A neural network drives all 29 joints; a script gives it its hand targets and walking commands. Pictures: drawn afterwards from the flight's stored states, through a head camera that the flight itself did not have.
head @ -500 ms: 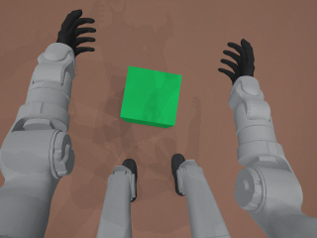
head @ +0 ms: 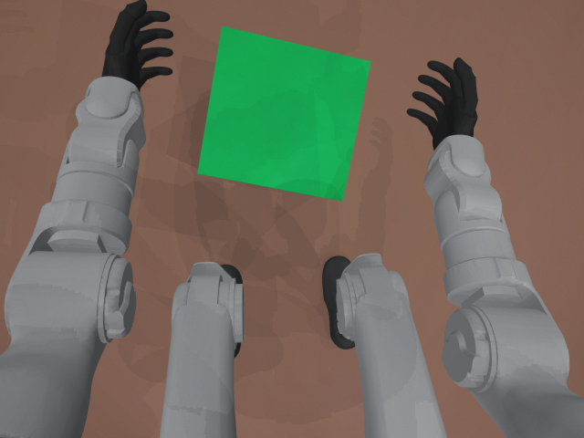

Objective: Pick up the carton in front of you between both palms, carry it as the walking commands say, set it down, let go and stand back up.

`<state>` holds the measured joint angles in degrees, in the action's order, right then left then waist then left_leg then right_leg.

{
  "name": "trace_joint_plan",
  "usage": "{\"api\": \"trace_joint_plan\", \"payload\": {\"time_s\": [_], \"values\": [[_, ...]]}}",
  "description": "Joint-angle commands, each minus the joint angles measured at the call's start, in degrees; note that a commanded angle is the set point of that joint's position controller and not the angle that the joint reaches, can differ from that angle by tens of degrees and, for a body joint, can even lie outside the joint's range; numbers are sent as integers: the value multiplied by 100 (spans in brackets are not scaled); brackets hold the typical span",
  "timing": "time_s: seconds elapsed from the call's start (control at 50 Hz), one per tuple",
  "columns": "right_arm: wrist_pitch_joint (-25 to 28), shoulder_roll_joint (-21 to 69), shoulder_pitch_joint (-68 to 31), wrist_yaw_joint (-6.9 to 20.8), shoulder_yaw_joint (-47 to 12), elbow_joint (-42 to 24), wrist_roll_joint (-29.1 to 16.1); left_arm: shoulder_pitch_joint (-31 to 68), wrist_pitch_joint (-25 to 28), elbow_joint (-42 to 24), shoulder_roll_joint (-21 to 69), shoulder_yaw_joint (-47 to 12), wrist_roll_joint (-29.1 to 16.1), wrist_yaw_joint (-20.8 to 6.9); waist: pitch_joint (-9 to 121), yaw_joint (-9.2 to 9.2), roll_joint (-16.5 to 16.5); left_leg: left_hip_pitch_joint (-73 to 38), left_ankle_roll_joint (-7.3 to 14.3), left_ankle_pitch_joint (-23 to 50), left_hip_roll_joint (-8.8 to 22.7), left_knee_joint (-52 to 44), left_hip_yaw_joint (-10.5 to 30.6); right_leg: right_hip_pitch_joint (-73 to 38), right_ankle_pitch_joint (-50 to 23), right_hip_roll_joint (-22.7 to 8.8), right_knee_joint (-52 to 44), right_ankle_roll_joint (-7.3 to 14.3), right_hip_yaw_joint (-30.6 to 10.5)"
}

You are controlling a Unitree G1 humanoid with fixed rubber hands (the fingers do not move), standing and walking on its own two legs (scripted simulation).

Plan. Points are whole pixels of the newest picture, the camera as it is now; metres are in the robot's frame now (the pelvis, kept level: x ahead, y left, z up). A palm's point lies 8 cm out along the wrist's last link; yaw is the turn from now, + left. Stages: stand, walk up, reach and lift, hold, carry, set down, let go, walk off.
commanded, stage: reach and lift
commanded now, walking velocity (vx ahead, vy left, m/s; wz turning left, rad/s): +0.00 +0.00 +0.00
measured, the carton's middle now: (279, 131) +0.49 +0.02 -0.37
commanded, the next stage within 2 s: none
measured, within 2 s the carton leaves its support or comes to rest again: leaves its support in 1.22 s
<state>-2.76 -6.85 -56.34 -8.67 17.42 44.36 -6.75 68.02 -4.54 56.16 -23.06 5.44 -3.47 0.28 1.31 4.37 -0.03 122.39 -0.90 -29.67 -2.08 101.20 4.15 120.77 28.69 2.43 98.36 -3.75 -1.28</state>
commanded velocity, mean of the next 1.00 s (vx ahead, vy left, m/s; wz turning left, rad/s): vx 0.00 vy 0.00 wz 0.00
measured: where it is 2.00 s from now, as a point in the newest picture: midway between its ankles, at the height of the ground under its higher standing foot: (286, 323)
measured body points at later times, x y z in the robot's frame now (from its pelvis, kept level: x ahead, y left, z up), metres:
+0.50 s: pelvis -0.03 +0.00 -0.11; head +0.34 +0.04 +0.13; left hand +0.53 +0.19 -0.32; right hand +0.49 -0.19 -0.30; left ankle +0.08 +0.12 -0.46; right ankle +0.10 -0.13 -0.46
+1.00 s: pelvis -0.03 +0.00 -0.11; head +0.33 +0.04 +0.14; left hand +0.53 +0.16 -0.30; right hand +0.50 -0.15 -0.29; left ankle +0.08 +0.12 -0.46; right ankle +0.10 -0.13 -0.46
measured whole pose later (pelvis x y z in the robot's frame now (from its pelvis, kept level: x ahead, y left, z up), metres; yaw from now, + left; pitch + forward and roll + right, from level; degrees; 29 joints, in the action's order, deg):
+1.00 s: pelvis -0.03 +0.00 -0.11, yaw -1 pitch +39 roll -4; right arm 0.7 -8.3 -79.4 -12.3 12.1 64.9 -12.6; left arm 87.8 -1.3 74.0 -23.2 -6.0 -9.6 3.5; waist -16.9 4.1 3.4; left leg 132.1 -0.5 -30.8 -1.1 123.7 3.5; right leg 130.7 29.1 3.8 120.4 -5.1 -1.3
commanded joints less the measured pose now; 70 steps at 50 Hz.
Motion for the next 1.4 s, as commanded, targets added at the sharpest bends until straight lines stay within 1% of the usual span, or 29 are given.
{"api": "trace_joint_plan", "payload": {"time_s": [0.0,0.1,0.14,0.18,0.24,0.3,0.34,0.38,0.42,0.5,0.54,0.6,0.68,0.8,0.86,0.9,0.94,0.96,1.0,1.02,1.04,1.08,1.1,1.12,1.18,1.26,1.3,1.34,1.38], "values": [[3,-730,-1198,-141,-202,-735,-284,1935,68,-736,-838,-150,-299,33,6867,79,-893,-4416,-35,2418,-39,-169,-416,-2884,-2219,161,-65,-182,732],[-162,-783,-1919,-238,-251,-278,-364,2498,-27,-46,-1007,-318,-458,23,5804,80,-700,-3355,8,891,85,128,-431,-2579,-1100,17,322,-140,711],[-160,-813,-2182,-239,-238,-1,-348,2704,-19,295,-1045,-384,-493,6,5372,90,-625,-3020,33,556,141,264,-389,-2441,-832,-29,484,-133,686],[-119,-851,-2417,-231,-229,286,-331,2899,20,600,-1090,-447,-529,-3,5032,99,-580,-2773,47,402,192,410,-347,-2343,-712,-54,657,-126,661],[-17,-929,-2693,-212,-238,676,-333,3136,113,937,-1147,-563,-601,7,4736,115,-550,-2557,50,420,244,646,-289,-2257,-748,-72,926,-117,618],[113,-1028,-2922,-194,-296,941,-403,3349,226,1072,-1215,-697,-699,39,4701,121,-560,-2533,41,655,273,897,-248,-2237,-975,-84,1189,-118,586],[207,-1102,-3054,-202,-386,986,-510,3502,305,1009,-1274,-795,-793,83,4936,111,-599,-2704,32,929,284,1064,-245,-2325,-1234,-89,1347,-121,583],[290,-852,-3038,-183,-682,1087,-867,3572,397,865,-1243,-930,-876,136,5209,-50,-643,-2947,50,1246,280,1176,-279,-2447,-1546,-58,1481,-128,591],[310,-703,-3022,-138,-830,1281,-1027,3586,456,764,-1239,-969,-868,160,4986,-143,-682,-2926,70,1351,267,1242,-266,-2168,-1580,-11,1556,-125,589],[384,-682,-2714,-152,-849,1233,-1077,3321,482,601,-1161,-916,-772,178,5140,-180,-790,-3277,84,1927,254,1437,-259,-2083,-1933,88,1685,-150,602],[406,-702,-2569,-184,-854,1201,-1091,3171,463,547,-1053,-918,-745,201,5268,-181,-873,-3490,69,2063,238,1451,-256,-1998,-1964,116,1694,-150,646],[401,-727,-2445,-198,-752,1356,-979,2968,414,763,-859,-931,-723,200,4858,-97,-847,-3244,42,1783,233,1372,-200,-1659,-1657,102,1659,-151,682],[418,-688,-2516,-194,-643,1370,-833,2983,410,897,-729,-938,-737,171,4445,-16,-741,-2801,35,1375,219,1272,-170,-1554,-1414,74,1619,-135,655],[439,-446,-2844,-183,-751,1351,-845,3206,440,1039,-513,-1079,-791,170,4303,-48,-632,-2503,60,1077,191,1156,-173,-1698,-1273,64,1564,-124,605],[456,0,-3095,-162,-908,1342,-892,3420,467,1042,-68,-1243,-791,169,4351,-111,-581,-2493,95,1022,144,1105,-183,-1831,-1263,129,1532,-113,585],[442,367,-3217,-130,-902,1396,-795,3576,473,1063,251,-1276,-689,147,4341,-159,-550,-2457,109,989,90,1107,-205,-1968,-1248,199,1538,-97,582],[435,458,-3103,-150,-682,1558,-519,3537,458,1201,535,-1218,-584,138,4275,-16,-588,-2415,83,928,34,1093,-225,-1986,-1238,258,1528,-90,613],[417,1317,-3490,-5,-880,1417,-451,3901,434,1022,1476,-1472,-592,-9,4337,-16,-614,-2466,112,976,-25,1086,-206,-1949,-1265,316,1538,-83,619],[303,2788,-4284,379,-982,1369,-249,4391,346,1034,3018,-1574,-436,-349,4314,-58,-649,-2327,140,1092,-117,1155,-184,-1839,-1335,426,1638,-78,637],[214,3291,-4549,570,-955,1314,-93,4473,265,1024,3608,-1522,-343,-516,4244,-91,-682,-2182,148,1070,-177,1191,-212,-1794,-1279,483,1680,-61,629],[126,3673,-4703,729,-896,1197,33,4400,194,1003,4042,-1436,-262,-658,4179,-117,-658,-2081,156,1065,-225,1217,-251,-1745,-1238,534,1716,-56,655],[-23,4201,-4851,967,-899,982,175,4173,94,851,4587,-1257,-112,-858,4102,-203,-497,-1980,203,1170,-297,1261,-320,-1646,-1196,621,1762,-53,708],[-75,4431,-4874,1033,-920,930,201,4157,66,769,4771,-1184,-39,-899,4129,-224,-425,-2004,218,1238,-309,1276,-357,-1572,-1217,667,1784,-53,731],[-122,4631,-4931,1106,-976,786,173,4101,36,649,4954,-1129,-15,-946,4239,-294,-409,-2049,234,1356,-334,1285,-397,-1589,-1296,693,1802,-42,737],[-227,5182,-4980,1219,-1255,434,-39,4183,-1,180,5507,-1228,-109,-975,4923,-395,-413,-2389,223,1897,-368,1356,-532,-1793,-1800,756,1896,-53,758],[-401,5756,-4905,1216,-1830,-102,-302,4343,-67,-888,6116,-1791,-443,-874,6486,-391,-621,-3563,107,2621,-413,1363,-644,-2144,-2282,799,1883,-90,844],[-510,5895,-4965,1173,-2158,-580,-343,4295,-183,-1448,6420,-2004,-513,-786,7319,-378,-753,-4239,27,2899,-458,1311,-693,-2277,-2342,822,1785,-118,914],[-620,5910,-5034,1139,-2444,-1142,-358,4091,-367,-1877,6725,-2175,-516,-725,7938,-329,-826,-4668,-37,2878,-514,1200,-752,-2511,-2217,838,1616,-133,978],[-755,5895,-5035,1144,-2594,-1547,-292,3852,-576,-2118,6992,-2223,-444,-722,8066,-244,-820,-4681,-60,2501,-584,1013,-798,-2659,-1893,851,1424,-108,1022]]}}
